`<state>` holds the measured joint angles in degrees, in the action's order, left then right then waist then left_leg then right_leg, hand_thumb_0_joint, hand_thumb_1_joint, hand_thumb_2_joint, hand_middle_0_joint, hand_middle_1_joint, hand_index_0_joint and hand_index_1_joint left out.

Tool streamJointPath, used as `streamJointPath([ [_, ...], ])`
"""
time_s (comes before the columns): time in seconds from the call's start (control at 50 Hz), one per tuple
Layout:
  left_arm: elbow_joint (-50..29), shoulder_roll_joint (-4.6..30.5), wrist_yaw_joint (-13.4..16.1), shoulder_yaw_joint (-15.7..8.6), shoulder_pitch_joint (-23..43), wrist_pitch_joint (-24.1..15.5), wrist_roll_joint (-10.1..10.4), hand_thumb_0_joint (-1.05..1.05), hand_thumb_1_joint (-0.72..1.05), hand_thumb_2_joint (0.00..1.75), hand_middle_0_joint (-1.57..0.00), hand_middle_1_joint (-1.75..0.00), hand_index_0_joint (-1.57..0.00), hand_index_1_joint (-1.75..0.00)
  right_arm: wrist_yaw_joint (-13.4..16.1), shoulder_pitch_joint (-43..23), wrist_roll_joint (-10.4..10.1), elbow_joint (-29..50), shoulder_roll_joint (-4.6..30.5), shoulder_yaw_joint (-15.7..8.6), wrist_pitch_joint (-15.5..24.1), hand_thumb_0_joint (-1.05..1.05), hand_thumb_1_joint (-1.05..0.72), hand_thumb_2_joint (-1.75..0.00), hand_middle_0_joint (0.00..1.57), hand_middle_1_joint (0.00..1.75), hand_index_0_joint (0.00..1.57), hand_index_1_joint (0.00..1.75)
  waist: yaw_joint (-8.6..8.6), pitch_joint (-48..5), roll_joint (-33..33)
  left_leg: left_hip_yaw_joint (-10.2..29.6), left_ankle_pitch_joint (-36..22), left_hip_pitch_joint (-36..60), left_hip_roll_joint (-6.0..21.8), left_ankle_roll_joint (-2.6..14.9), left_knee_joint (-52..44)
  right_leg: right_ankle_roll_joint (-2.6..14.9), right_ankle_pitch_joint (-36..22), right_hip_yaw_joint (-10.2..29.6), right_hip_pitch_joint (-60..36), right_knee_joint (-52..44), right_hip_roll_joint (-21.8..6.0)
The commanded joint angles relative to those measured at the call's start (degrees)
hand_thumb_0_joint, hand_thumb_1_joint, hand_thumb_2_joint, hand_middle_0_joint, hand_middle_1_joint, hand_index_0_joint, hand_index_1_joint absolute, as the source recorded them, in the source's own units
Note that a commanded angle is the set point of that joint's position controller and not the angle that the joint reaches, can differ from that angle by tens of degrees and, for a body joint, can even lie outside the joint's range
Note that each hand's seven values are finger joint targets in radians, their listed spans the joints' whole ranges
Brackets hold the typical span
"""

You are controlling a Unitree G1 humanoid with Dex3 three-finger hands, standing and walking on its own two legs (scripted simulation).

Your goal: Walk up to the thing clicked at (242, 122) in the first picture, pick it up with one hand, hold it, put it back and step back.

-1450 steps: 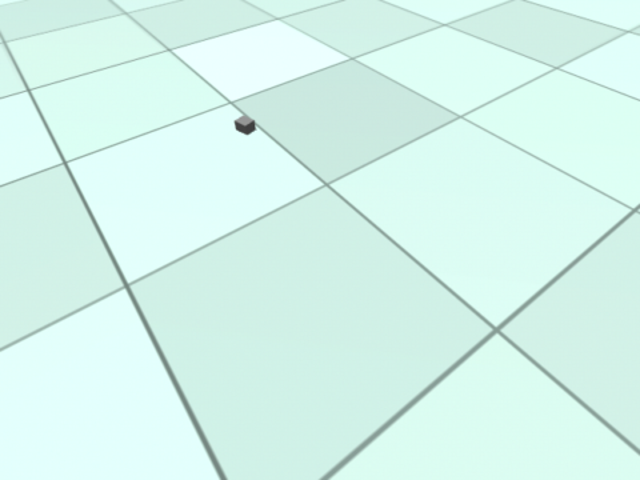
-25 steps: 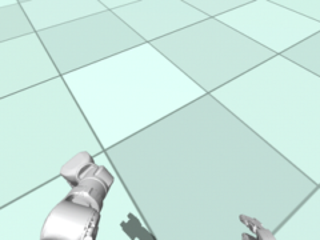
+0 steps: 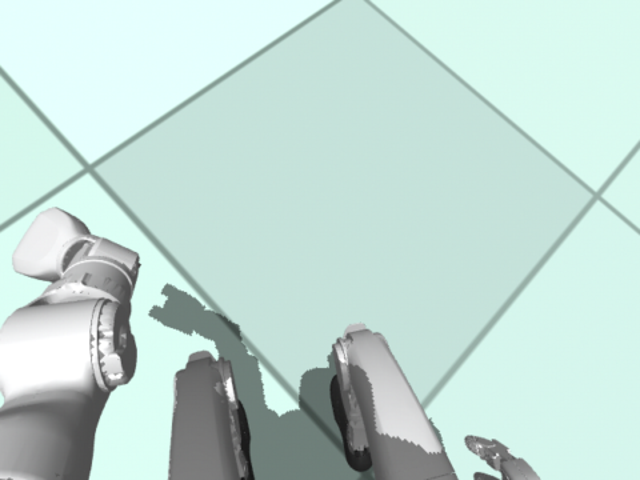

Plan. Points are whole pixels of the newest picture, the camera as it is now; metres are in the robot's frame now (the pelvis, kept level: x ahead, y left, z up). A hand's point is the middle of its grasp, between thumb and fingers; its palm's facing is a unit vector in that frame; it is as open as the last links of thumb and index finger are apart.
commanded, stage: crouch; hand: left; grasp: from above
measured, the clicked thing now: (92, 269) +0.43 +0.27 -0.16
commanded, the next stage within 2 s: lower in 1.00 s
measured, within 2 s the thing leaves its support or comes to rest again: neither
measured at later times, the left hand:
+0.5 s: hand (121, 268) +0.46 +0.27 -0.28, palm faces -0.21 -0.37 -0.90, open 11.4 cm
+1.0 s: hand (126, 273) +0.47 +0.29 -0.36, palm faces -0.23 -0.35 -0.91, open 11.4 cm
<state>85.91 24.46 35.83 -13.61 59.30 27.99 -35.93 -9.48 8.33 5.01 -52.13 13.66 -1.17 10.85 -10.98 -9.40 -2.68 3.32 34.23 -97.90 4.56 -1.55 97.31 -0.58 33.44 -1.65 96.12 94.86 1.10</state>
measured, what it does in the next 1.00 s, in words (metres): lowers itself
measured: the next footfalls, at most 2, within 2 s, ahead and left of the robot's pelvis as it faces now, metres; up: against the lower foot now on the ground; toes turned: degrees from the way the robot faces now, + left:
none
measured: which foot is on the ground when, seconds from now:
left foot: down 0.00-1.00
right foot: down 0.00-1.00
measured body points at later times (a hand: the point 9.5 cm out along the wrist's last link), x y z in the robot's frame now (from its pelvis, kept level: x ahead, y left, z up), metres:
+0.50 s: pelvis -0.02 +0.01 -0.14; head +0.22 +0.03 +0.24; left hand +0.47 +0.29 -0.23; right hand +0.01 -0.26 -0.27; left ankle +0.07 +0.14 -0.51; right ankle +0.08 -0.12 -0.51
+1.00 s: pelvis -0.02 +0.01 -0.21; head +0.24 +0.03 +0.16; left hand +0.48 +0.30 -0.31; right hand -0.02 -0.25 -0.32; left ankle +0.07 +0.14 -0.51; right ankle +0.08 -0.12 -0.51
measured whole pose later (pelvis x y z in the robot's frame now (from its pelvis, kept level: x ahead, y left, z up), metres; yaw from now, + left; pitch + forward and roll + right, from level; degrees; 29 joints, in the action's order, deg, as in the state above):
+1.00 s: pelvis -0.02 +0.01 -0.21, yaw -3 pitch +34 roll -6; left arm 95.6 41.9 30.4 -18.7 69.7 19.6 -48.7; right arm -15.1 9.9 9.8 -49.5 17.4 4.8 16.2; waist -16.0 0.0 -1.4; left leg 7.8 38.7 -133.5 3.0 -1.1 137.3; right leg -2.4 37.4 -2.6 130.5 133.2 1.8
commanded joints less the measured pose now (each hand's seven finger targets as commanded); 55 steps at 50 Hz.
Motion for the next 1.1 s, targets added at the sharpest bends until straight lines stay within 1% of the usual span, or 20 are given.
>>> streamJointPath([
  [0.0,-7.0,16.2,-1.0,2.5,21.8,-1.4,-5.2,0.00,0.53,0.76,-1.04,-0.57,-1.02,-0.60,0.4,10.0,-0.2,2.0,10.3,-2.8,1.3,0.00,-0.90,-0.90,0.20,0.30,0.20,0.30,-0.66,-39.4,-6.7,-3.8,-8.9,14.1,-2.2,1.67,-2.6,1.61,-10.4,-0.9,-20.6,-7.9,1.4],
  [0.12,-7.3,15.2,-3.0,3.9,24.1,-3.2,-6.6,0.00,0.48,0.68,-0.99,-0.57,-0.98,-0.59,-0.2,11.9,-0.4,1.2,11.0,-2.5,2.6,0.00,-0.90,-0.90,0.20,0.30,0.20,0.30,-2.64,-38.5,-10.1,-1.0,-7.2,12.6,-1.6,1.34,2.3,2.23,-7.7,-3.7,-7.5,0.5,1.1],
  [0.18,-6.1,16.1,-2.9,3.3,24.2,-3.3,-7.4,0.00,0.48,0.67,-1.00,-0.54,-0.98,-0.56,-0.6,12.1,-0.2,1.2,11.6,-2.2,3.1,0.00,-0.90,-0.90,0.20,0.30,0.20,0.30,-2.85,-37.9,-11.4,-0.4,-7.4,12.5,-1.6,0.97,4.5,2.36,-7.7,-4.4,-2.7,3.8,0.9],
  [0.24,-8.5,19.7,-2.1,1.2,27.5,-3.6,-8.7,0.00,0.48,0.70,-1.00,-0.55,-0.98,-0.57,-0.9,12.1,0.2,1.8,13.1,-2.2,3.4,0.00,-0.90,-0.90,0.20,0.30,0.20,0.30,-2.54,-40.8,-14.4,-0.3,-9.4,11.7,-1.7,0.78,6.9,2.46,-9.8,-4.5,-0.6,7.9,0.6],
  [0.26,-4.9,20.3,-1.5,0.5,25.8,-3.3,-9.6,0.00,0.48,0.74,-1.02,-0.54,-0.99,-0.58,-1.0,12.7,0.4,1.8,13.6,-1.9,3.4,0.00,-0.90,-0.90,0.20,0.30,0.20,0.30,-2.43,-39.5,-13.8,-0.3,-9.7,10.1,-1.6,0.77,8.0,2.41,-10.5,-4.8,0.3,9.0,0.7],
  [0.34,-4.8,20.6,-1.6,0.0,29.4,-3.8,-9.8,0.00,0.54,0.72,-1.06,-0.53,-1.03,-0.56,-1.7,13.0,1.2,1.4,13.9,-1.9,3.8,0.00,-0.90,-0.90,0.20,0.30,0.20,0.30,-4.21,-38.4,-14.0,-0.7,-7.8,7.0,-1.9,1.28,11.6,2.10,-8.7,-4.5,4.3,11.3,0.6],
  [0.36,-4.2,21.3,-1.7,-0.1,29.8,-4.0,-10.0,0.00,0.53,0.71,-1.06,-0.52,-1.03,-0.56,-2.0,13.5,1.5,1.4,13.8,-1.5,4.0,0.00,-0.90,-0.90,0.20,0.30,0.20,0.30,-4.61,-37.8,-13.1,-1.2,-7.9,5.3,-1.9,1.45,12.7,1.92,-8.9,-4.4,3.0,11.6,0.7],
  [0.4,-5.1,24.3,-1.4,-1.5,30.2,-4.0,-10.8,0.00,0.54,0.72,-1.07,-0.53,-1.04,-0.56,-2.4,13.9,1.7,1.5,14.5,-1.6,4.1,0.00,-0.90,-0.90,0.20,0.30,0.20,0.30,-3.46,-40.6,-13.9,-1.8,-9.0,5.4,-2.1,1.59,14.7,1.81,-9.7,-4.2,2.9,13.0,0.7],
  [0.5,-0.9,24.4,-2.1,-1.5,30.5,-4.5,-11.3,0.00,0.60,0.71,-1.10,-0.52,-1.08,-0.55,-3.4,14.4,2.6,1.5,14.7,-1.0,4.4,0.00,-0.90,-0.90,0.20,0.30,0.20,0.30,-4.84,-37.1,-12.6,-1.9,-7.2,-0.2,-2.2,1.94,18.0,1.69,-8.1,-4.4,5.3,15.8,1.0],
  [0.52,-0.7,26.5,-2.0,-2.4,30.4,-4.9,-11.7,0.00,0.61,0.71,-1.11,-0.52,-1.09,-0.55,-3.5,14.3,2.7,1.5,15.3,-0.8,4.5,0.00,-0.90,-0.90,0.20,0.30,0.20,0.30,-3.97,-37.2,-13.0,-2.0,-6.9,-0.7,-2.2,1.97,18.6,1.73,-7.6,-4.4,5.9,16.5,0.9],
  [0.62,0.3,28.2,-3.1,-1.9,31.5,-6.3,-12.3,0.00,0.62,0.74,-1.13,-0.52,-1.09,-0.56,-3.8,14.0,3.4,1.5,15.5,-0.1,4.8,0.00,-0.90,-0.90,0.20,0.30,0.20,0.30,-5.03,-35.1,-11.7,-2.3,-4.4,-5.0,-2.6,2.45,21.8,1.56,-4.8,-4.6,7.2,18.1,1.5],
  [0.72,1.9,30.0,-2.7,-2.8,31.4,-6.9,-13.1,0.00,0.64,0.75,-1.12,-0.55,-1.10,-0.58,-4.4,15.3,4.1,1.5,16.3,1.0,5.0,0.00,-0.90,-0.90,0.20,0.30,0.20,0.30,-5.89,-35.3,-11.8,-2.1,-6.1,-6.1,-2.5,2.49,24.5,1.34,-6.7,-5.2,7.4,20.4,1.7],
  [0.76,3.2,30.8,-2.3,-3.2,30.9,-7.3,-13.2,0.00,0.64,0.74,-1.12,-0.55,-1.10,-0.58,-4.6,15.3,4.5,1.3,16.4,1.2,5.2,0.00,-0.90,-0.90,0.20,0.30,0.20,0.30,-5.61,-33.9,-11.5,-2.2,-4.9,-8.7,-2.5,2.59,25.2,1.26,-5.7,-5.4,7.8,21.1,1.9],
  [0.78,1.6,31.4,-2.5,-3.2,31.5,-7.5,-13.1,0.00,0.62,0.75,-1.10,-0.57,-1.08,-0.60,-4.7,15.6,4.5,1.5,16.3,1.5,5.3,0.00,-0.90,-0.90,0.20,0.30,0.20,0.30,-6.16,-34.0,-11.0,-2.0,-5.0,-8.7,-2.6,2.82,26.0,1.08,-5.8,-5.4,7.6,20.9,1.9],
  [0.8,2.9,32.6,-2.5,-3.5,31.0,-7.7,-13.4,0.00,0.62,0.75,-1.10,-0.58,-1.07,-0.61,-4.8,15.3,4.5,1.3,17.0,1.6,5.5,0.00,-0.90,-0.90,0.20,0.30,0.20,0.30,-5.56,-33.3,-11.8,-1.9,-4.1,-10.0,-2.6,2.80,26.0,1.22,-4.5,-5.6,9.1,21.7,2.0],
  [0.86,1.8,32.9,-3.0,-3.4,31.3,-8.1,-13.9,0.00,0.60,0.76,-1.10,-0.56,-1.07,-0.60,-5.0,15.5,4.5,1.5,17.2,2.1,5.6,0.00,-0.91,-0.90,0.20,0.30,0.20,0.30,-5.29,-33.7,-14.9,-1.4,-5.1,-6.7,-2.4,2.06,26.2,1.76,-5.2,-6.6,10.5,23.5,2.1],
  [0.92,1.7,31.9,-3.2,-2.7,30.2,-8.3,-14.7,0.00,0.61,0.80,-1.10,-0.61,-1.07,-0.64,-5.4,15.7,4.7,1.7,17.4,2.4,5.6,0.00,-0.91,-0.90,0.20,0.30,0.20,0.30,-6.28,-32.9,-14.8,-0.9,-5.8,-7.0,-2.5,2.05,26.8,1.82,-6.2,-7.2,11.5,24.7,2.2],
  [0.94,0.6,33.2,-3.0,-3.3,30.9,-8.5,-14.9,0.00,0.60,0.82,-1.09,-0.63,-1.06,-0.66,-5.5,16.1,4.7,1.8,17.7,2.6,5.6,0.00,-0.91,-0.90,0.20,0.30,0.20,0.30,-5.73,-33.1,-16.0,-1.1,-6.9,-6.7,-2.4,2.08,27.3,1.76,-7.2,-7.1,11.5,24.7,2.3],
  [1.0,2.3,32.5,-2.1,-3.8,29.3,-8.4,-14.6,0.00,0.59,0.85,-1.10,-0.62,-1.06,-0.66,-6.0,16.6,4.9,1.8,17.7,2.6,5.7,0.00,-0.91,-0.90,0.20,0.30,0.20,0.30,-6.32,-32.5,-14.6,-1.1,-7.0,-8.4,-2.3,2.22,28.3,1.47,-7.9,-7.1,10.7,25.1,2.4],
  [1.08,1.9,33.7,-1.9,-4.3,29.9,-8.5,-14.2,0.00,0.58,0.86,-1.09,-0.63,-1.05,-0.67,-6.5,16.4,5.0,1.6,18.3,2.7,6.0,0.00,-0.91,-0.90,0.20,0.30,0.20,0.30,-6.04,-31.3,-14.3,-0.7,-5.9,-9.3,-2.4,2.39,28.7,1.46,-6.6,-7.6,12.4,25.4,2.5],
])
